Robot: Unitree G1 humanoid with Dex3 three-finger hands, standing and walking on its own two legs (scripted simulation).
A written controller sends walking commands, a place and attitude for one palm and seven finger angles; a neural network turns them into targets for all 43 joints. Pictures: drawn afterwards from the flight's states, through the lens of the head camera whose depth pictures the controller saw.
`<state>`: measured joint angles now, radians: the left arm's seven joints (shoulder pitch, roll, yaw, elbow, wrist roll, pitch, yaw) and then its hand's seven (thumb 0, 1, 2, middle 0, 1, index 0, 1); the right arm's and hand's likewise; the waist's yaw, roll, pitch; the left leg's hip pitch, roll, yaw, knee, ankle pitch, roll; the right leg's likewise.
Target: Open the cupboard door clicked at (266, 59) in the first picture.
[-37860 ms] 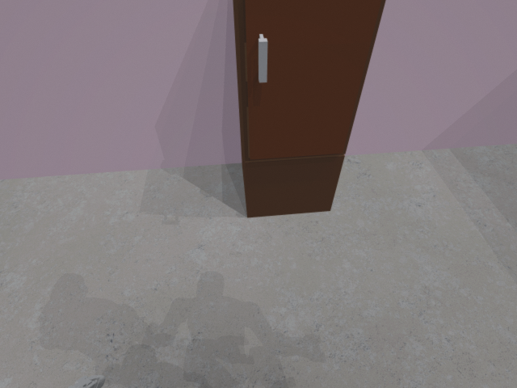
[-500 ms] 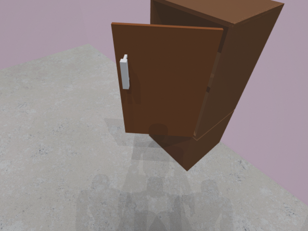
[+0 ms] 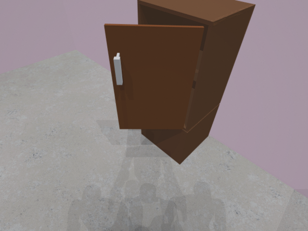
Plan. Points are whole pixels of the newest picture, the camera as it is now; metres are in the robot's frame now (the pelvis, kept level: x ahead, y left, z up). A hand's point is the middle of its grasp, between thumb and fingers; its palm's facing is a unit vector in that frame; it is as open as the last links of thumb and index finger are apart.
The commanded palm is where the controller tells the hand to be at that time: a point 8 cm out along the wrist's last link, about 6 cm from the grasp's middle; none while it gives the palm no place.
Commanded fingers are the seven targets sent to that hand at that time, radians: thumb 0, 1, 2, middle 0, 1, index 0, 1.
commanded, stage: come to a stop and stand still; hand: left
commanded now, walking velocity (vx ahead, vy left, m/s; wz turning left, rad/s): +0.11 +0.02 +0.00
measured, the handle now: (118, 68) +0.73 +0.19 +0.06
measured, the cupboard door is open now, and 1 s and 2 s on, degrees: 45 45 45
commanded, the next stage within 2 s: look again from close up in 0.40 s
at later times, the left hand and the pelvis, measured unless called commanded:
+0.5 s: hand out of the picture +0.04 +0.19 -0.17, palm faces +0.02 -0.98 -0.17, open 7.3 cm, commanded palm none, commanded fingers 0.00 0.90 0.90 -0.20 -0.30 -0.20 -0.30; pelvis +0.01 +0.01 +0.00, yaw +0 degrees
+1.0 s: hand out of the picture +0.06 +0.15 -0.17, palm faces +0.03 -0.98 -0.19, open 7.3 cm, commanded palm none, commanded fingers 0.00 0.90 0.90 -0.20 -0.30 -0.20 -0.30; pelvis +0.06 -0.02 +0.00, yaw +0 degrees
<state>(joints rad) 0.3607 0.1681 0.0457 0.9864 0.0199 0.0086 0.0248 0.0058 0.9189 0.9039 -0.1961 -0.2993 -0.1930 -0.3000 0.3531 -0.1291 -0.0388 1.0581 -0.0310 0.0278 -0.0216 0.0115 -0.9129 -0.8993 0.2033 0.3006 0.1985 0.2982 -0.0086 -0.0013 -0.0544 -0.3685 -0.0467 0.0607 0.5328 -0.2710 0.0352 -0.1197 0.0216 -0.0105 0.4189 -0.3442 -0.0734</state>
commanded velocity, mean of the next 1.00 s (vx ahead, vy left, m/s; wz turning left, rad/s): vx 0.02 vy -0.03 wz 0.00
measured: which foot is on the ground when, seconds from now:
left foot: up 0.00-0.18, down 0.20-1.00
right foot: down 0.00-0.20, up 0.22-0.52, down 0.54-1.00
